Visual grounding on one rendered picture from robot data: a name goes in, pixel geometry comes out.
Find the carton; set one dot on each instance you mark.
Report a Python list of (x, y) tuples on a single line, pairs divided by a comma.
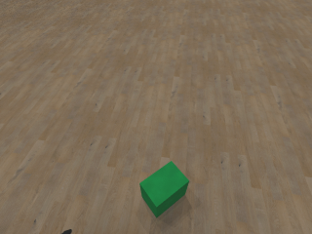
[(163, 188)]

